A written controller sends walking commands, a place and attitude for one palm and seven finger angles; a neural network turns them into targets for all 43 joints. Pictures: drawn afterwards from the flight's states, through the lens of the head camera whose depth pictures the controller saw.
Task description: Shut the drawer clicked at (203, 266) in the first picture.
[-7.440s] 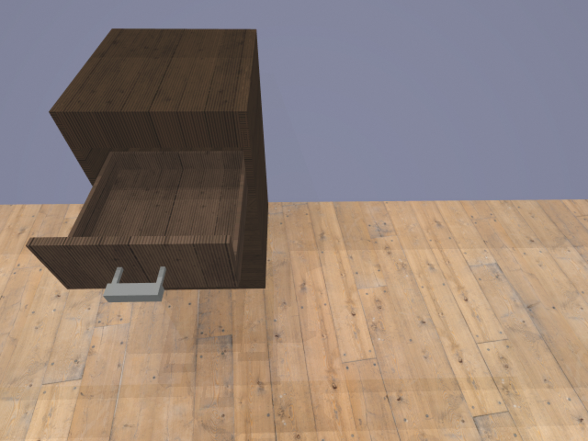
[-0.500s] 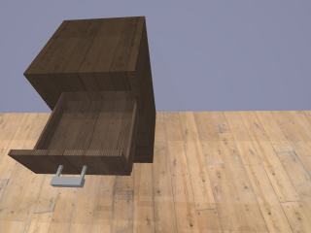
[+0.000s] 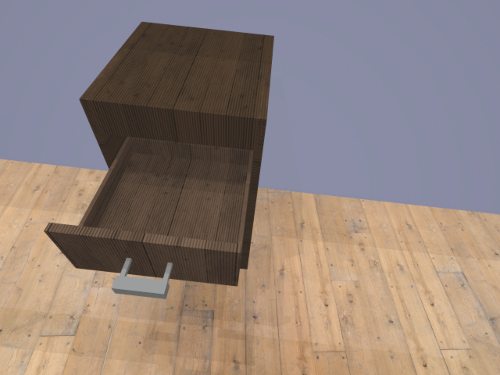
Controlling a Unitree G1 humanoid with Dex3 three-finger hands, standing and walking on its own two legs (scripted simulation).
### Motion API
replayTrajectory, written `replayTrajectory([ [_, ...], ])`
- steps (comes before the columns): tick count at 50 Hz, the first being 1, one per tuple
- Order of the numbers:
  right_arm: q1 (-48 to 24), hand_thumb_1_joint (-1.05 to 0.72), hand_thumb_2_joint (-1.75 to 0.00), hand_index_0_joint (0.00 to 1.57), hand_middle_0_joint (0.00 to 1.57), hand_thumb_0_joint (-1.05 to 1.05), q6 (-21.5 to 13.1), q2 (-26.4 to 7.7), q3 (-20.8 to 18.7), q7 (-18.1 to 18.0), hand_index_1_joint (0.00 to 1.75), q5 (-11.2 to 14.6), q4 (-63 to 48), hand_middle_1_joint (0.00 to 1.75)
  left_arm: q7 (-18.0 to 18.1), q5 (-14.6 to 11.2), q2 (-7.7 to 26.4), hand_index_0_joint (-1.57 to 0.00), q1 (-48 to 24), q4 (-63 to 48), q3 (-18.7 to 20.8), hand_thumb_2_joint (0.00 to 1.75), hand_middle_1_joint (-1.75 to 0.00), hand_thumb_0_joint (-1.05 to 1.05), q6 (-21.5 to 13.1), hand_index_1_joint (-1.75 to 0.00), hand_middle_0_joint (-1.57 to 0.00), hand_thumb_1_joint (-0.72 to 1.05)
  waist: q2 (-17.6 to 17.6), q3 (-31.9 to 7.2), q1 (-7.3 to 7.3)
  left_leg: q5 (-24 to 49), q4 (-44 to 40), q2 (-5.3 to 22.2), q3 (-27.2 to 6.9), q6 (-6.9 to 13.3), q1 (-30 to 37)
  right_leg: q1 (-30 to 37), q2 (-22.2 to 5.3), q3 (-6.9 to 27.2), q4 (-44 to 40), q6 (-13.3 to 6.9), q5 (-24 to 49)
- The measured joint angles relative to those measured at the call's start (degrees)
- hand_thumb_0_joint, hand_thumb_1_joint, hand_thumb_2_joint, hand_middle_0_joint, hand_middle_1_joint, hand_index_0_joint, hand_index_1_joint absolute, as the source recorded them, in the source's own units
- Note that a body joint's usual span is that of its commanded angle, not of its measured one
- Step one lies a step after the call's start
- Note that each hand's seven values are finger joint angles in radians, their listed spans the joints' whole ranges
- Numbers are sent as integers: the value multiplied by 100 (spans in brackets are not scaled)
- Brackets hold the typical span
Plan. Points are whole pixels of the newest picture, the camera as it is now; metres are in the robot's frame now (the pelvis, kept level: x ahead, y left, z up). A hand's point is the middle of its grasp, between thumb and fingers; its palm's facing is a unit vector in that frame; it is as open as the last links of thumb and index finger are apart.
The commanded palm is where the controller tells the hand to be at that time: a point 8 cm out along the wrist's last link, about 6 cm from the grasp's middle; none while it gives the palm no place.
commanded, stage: come to a stop and stand still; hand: left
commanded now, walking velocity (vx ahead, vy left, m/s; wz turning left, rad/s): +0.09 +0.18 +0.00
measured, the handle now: (144, 276) +0.31 +0.24 -0.15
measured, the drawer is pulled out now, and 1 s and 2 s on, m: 0.29 0.29 0.29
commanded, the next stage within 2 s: look again from close up in 1.14 s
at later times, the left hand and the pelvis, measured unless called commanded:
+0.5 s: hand out of the picture +0.02 +0.17 -0.15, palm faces +0.01 -0.98 -0.22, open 7.2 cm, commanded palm none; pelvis +0.02 +0.00 +0.02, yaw -1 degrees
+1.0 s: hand out of the picture -0.04 +0.11 -0.15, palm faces +0.08 -0.98 -0.17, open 7.4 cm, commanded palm none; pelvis +0.01 -0.03 +0.02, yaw +0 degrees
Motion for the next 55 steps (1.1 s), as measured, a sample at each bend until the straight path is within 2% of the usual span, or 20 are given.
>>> replayTrajectory([
  [2,46,-91,-90,20,20,0,22,70,40,-20,30,-24,24,30,-31,-3,-59,-19,-105,-62,-17,90,-30,0,-43,-30,-19,91,104,-64,-18,116,-209,-70,10,51,76,-144,109,-156,288,-29,310],
  [4,86,-91,-90,20,20,0,4,107,51,-47,30,-34,61,30,-61,-3,-176,-19,-161,-140,-67,90,-30,0,-108,-30,-19,91,240,-115,-28,218,-419,-157,40,126,165,-89,190,-298,26,-19,414],
  [7,149,-93,-90,20,20,0,-104,72,18,-110,30,-58,93,30,-81,4,-384,-19,-194,-206,-174,90,-30,0,-197,-30,-19,91,420,-143,-84,314,-640,-296,116,206,284,233,310,-382,-943,-4,357],
  [10,264,-94,-89,20,20,0,-192,63,25,-139,30,-61,176,30,-62,-8,-563,-19,-206,-213,-271,90,-30,0,-294,-30,-19,91,486,-133,-139,297,-642,-413,186,218,335,805,420,-334,-2451,-15,602],
  [12,325,-95,-89,20,20,0,-195,4,4,-174,30,-6,344,30,-6,-14,-730,-19,-210,-121,-322,90,-30,0,-381,-30,-19,91,660,-109,-154,194,-494,-320,150,176,359,1133,567,-365,-3053,-300,841],
  [14,429,-96,-89,20,20,0,-138,-19,24,-171,30,33,525,30,44,-31,-764,-19,-120,-40,-364,90,-30,0,-450,-30,-19,94,779,-172,-221,193,-583,-203,67,76,483,1338,700,-448,-3319,-473,954],
  [19,676,-94,-90,20,20,0,-131,183,172,-150,30,31,920,30,27,-91,-627,-20,41,188,-431,90,-30,0,-506,-30,-20,96,560,-211,-308,297,-882,-57,8,-7,743,1689,883,-497,-3831,-579,1156],
  [23,815,-93,-90,20,20,0,-194,293,264,-186,30,52,1172,30,10,-134,-625,-20,102,376,-481,90,-30,0,-492,-30,-20,96,467,-123,-282,388,-1084,16,18,-66,889,1865,978,-474,-4129,-618,1306],
  [30,898,-92,-90,20,20,0,-193,344,303,-220,30,89,1392,30,-27,-144,-858,-20,296,607,-584,90,-30,0,-520,-30,-20,93,557,15,-235,495,-1255,71,-10,-126,1020,2045,1054,-491,-4403,-673,1451],
  [39,811,-91,-90,20,20,0,-164,392,282,-245,30,100,1387,30,6,-135,-1099,-20,575,762,-629,90,-30,0,-549,-30,-20,91,608,-41,-182,528,-1255,163,-87,-220,1037,2157,1158,-555,-4580,-746,1539],
  [55,843,-91,-90,20,20,0,-136,400,235,-316,30,106,1271,30,50,-117,-1120,-20,735,752,-558,90,-30,0,-556,-30,-20,91,606,-135,-132,430,-1063,329,-207,-285,920,2234,1335,-640,-4772,-774,1598],
])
